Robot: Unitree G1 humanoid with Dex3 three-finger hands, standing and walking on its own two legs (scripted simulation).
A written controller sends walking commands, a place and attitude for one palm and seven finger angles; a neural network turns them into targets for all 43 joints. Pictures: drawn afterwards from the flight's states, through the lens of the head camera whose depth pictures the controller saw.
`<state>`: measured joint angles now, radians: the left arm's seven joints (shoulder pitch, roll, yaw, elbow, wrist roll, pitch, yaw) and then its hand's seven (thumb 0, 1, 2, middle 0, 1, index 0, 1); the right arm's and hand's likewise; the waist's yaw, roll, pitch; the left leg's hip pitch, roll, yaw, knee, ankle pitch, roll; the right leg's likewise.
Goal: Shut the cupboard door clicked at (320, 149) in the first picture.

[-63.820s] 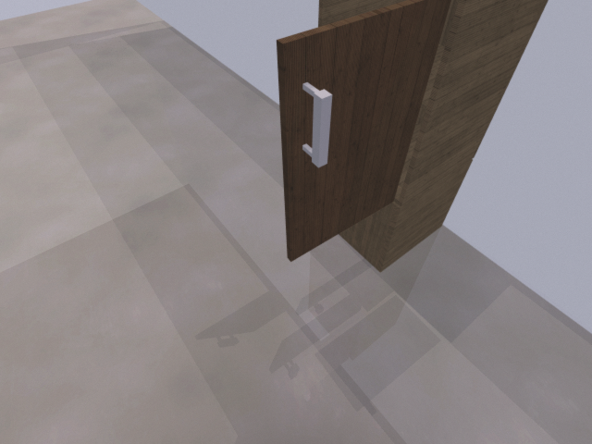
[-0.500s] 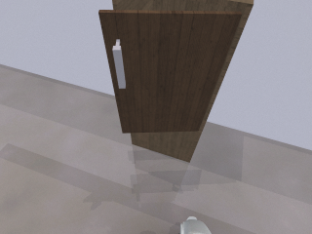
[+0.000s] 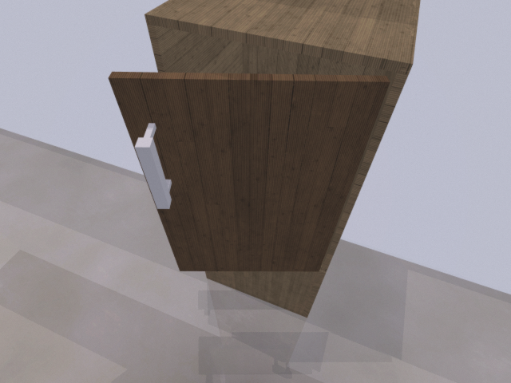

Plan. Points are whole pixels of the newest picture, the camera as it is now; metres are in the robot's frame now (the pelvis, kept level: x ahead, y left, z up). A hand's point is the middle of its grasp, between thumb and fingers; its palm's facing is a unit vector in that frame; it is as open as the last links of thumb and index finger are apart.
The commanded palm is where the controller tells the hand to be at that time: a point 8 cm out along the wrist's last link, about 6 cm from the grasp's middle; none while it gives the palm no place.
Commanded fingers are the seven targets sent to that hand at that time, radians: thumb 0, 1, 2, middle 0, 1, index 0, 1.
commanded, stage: come to a stop and stand still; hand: left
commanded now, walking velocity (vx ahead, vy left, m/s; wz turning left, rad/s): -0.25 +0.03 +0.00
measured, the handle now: (157, 167) +0.42 +0.21 +0.10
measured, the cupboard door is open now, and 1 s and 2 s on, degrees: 22 22 22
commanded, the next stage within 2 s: look again from close up in 1.18 s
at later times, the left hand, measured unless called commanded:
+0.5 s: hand out of the picture +0.04 +0.22 -0.17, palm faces +0.03 -0.96 -0.27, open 7.4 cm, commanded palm none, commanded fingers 0.00 0.90 0.90 -0.20 -0.30 -0.20 -0.30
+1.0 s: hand out of the picture -0.06 +0.25 -0.18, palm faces +0.02 -0.98 -0.20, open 7.4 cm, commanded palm none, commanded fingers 0.00 0.90 0.90 -0.20 -0.30 -0.20 -0.30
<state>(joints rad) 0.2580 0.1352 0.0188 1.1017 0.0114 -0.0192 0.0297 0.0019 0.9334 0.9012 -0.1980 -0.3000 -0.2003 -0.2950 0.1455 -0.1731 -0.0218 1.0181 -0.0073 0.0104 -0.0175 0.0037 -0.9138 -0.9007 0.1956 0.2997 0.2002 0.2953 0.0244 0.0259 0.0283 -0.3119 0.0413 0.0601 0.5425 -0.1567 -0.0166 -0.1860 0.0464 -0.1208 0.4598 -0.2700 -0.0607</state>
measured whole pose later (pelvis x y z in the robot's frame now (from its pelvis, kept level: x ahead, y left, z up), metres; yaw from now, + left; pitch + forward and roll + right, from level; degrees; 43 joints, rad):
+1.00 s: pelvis -0.05 +0.06 +0.00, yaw -1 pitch -2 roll -2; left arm 0.37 0.19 0.01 1.00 0.03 0.02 0.03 0.01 0.91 0.90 -0.20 -0.30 -0.20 -0.29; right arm 0.27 -0.17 -0.03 1.01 -0.02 0.02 0.00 0.01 -0.91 -0.90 0.20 0.30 0.21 0.30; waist 0.01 -0.01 0.01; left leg -0.30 -0.05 0.10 0.45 -0.12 0.10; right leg -0.24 -0.03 -0.06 0.48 -0.21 0.01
